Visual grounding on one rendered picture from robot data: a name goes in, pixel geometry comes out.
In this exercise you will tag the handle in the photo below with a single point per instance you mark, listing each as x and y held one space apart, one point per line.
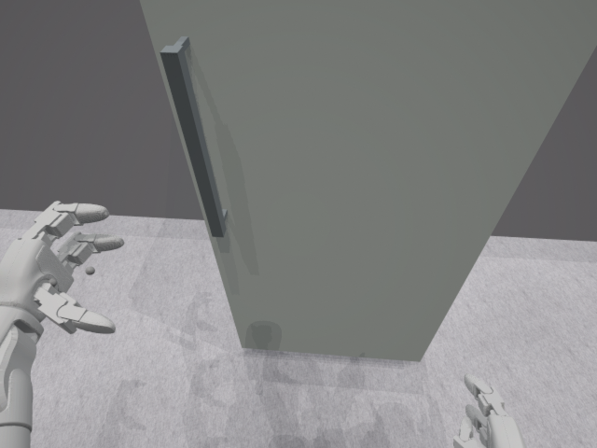
175 65

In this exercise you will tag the robot left forearm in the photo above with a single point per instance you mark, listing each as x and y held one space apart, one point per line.
19 333

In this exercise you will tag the fridge door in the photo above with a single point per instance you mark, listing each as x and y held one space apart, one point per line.
365 150

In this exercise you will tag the right robot hand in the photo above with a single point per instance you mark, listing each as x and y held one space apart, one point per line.
499 430

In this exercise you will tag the left robot hand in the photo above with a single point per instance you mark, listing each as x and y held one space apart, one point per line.
29 263

